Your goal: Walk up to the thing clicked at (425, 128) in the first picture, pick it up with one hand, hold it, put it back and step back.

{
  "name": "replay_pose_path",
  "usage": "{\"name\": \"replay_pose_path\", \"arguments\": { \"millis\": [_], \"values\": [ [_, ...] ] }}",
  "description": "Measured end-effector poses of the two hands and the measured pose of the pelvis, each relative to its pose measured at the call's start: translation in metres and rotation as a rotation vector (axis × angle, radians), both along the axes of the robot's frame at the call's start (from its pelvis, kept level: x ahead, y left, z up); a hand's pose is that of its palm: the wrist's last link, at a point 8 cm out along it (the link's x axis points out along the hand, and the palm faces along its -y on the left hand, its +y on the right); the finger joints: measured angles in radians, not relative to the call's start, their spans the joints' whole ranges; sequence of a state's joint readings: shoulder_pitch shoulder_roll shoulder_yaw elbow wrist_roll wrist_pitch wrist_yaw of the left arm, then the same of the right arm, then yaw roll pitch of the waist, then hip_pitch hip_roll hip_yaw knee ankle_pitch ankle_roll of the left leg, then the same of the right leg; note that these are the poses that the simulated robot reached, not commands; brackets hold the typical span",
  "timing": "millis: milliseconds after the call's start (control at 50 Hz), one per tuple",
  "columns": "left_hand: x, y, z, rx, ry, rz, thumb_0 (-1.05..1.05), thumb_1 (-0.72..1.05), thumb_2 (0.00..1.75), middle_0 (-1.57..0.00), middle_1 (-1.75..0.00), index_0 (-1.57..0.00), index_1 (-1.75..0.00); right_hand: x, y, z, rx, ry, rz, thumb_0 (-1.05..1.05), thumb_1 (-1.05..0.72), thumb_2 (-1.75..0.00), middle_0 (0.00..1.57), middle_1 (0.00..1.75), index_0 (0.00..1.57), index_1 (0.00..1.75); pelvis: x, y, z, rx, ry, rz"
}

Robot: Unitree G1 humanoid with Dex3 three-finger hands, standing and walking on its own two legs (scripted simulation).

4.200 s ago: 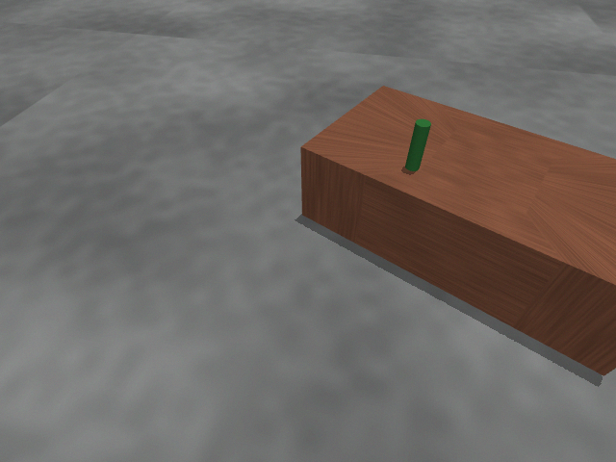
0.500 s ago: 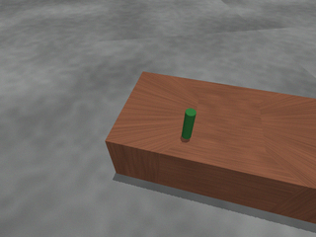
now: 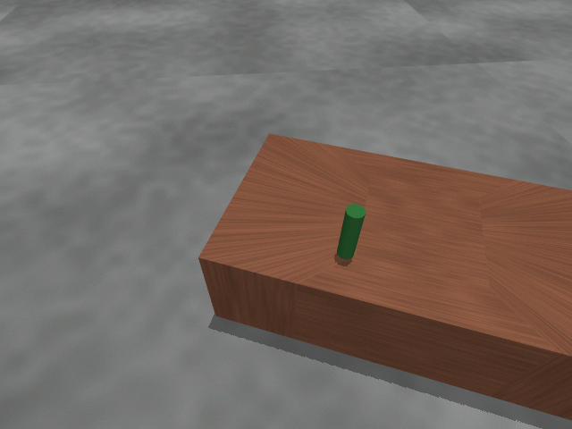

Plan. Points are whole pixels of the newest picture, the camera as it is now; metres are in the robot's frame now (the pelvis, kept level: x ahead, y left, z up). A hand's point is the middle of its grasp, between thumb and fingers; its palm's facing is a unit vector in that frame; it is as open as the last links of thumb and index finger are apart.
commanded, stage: walk up
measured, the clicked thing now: (350, 233) +0.69 -0.17 -0.29
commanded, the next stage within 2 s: stand in 0.32 s
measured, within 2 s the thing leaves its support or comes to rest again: neither
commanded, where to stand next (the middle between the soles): +0.07 -0.02 m, yaw +0 degrees
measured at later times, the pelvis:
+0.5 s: pelvis +0.01 +0.01 +0.01, yaw +0 degrees
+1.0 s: pelvis +0.01 +0.01 +0.01, yaw +0 degrees
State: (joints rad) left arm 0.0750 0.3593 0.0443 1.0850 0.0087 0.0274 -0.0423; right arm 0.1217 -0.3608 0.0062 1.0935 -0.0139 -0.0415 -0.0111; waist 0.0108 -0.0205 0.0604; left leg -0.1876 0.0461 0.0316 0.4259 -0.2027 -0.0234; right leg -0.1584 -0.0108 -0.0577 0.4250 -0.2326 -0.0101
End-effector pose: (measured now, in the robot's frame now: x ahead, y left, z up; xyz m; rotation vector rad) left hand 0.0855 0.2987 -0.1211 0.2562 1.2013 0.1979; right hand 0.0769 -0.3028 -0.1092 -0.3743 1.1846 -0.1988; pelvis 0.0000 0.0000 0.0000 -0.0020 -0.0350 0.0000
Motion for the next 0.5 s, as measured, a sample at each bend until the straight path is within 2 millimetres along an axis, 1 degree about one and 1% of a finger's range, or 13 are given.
{"name": "replay_pose_path", "arguments": {
  "millis": [180, 340, 500],
  "values": [
    [-0.008, 0.001, -0.001, -0.001, 0.023, 0.012, 0.0, 0.91, 0.89, -0.2, -0.3, -0.21, -0.3, 0.003, 0.001, 0.001, -0.001, 0.007, -0.002, 0.01, -0.9, -0.9, 0.21, 0.3, 0.21, 0.3, 0.002, 0.001, 0.001, -0.001, 0.001, 0.006],
    [-0.01, 0.001, -0.002, -0.002, 0.029, 0.018, 0.0, 0.91, 0.89, -0.2, -0.3, -0.21, -0.3, 0.002, 0.001, 0.0, 0.0, 0.023, -0.005, 0.01, -0.9, -0.9, 0.21, 0.3, 0.2, 0.3, 0.004, 0.001, 0.002, -0.002, 0.002, 0.008],
    [-0.006, -0.001, 0.004, 0.01, 0.026, -0.003, 0.0, 0.91, 0.89, -0.2, -0.3, -0.21, -0.3, 0.008, 0.012, -0.004, 0.043, 0.025, -0.014, 0.01, -0.9, -0.9, 0.21, 0.3, 0.2, 0.3, 0.006, 0.005, 0.005, -0.003, -0.001, 0.003]
  ]
}}
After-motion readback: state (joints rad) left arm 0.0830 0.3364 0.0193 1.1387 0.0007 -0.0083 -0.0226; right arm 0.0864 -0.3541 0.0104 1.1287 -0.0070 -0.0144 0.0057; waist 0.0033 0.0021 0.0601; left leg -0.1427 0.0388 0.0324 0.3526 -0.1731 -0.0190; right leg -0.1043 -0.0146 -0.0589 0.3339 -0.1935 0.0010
